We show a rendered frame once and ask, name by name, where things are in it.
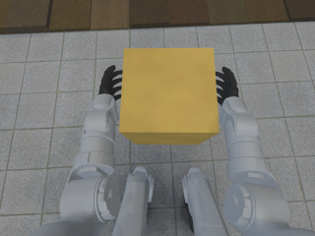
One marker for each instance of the robot thigh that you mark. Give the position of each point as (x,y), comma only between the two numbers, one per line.
(132,216)
(206,214)

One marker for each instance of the left robot hand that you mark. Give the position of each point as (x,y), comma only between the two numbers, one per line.
(107,82)

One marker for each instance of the left robot upper arm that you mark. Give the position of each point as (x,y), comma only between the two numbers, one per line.
(86,206)

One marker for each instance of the right robot hand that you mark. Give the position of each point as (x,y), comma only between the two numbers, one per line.
(229,85)

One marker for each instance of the right robot thigh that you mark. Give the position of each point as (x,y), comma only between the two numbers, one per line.
(206,214)

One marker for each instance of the left robot forearm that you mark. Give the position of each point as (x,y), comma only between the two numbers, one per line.
(97,142)

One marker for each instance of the right robot upper arm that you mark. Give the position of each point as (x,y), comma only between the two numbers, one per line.
(259,210)

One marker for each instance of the carton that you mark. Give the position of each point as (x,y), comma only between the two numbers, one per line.
(169,96)

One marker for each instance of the right robot forearm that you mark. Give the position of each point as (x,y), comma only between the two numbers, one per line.
(246,159)

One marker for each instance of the left robot thigh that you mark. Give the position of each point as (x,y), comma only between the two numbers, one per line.
(132,216)

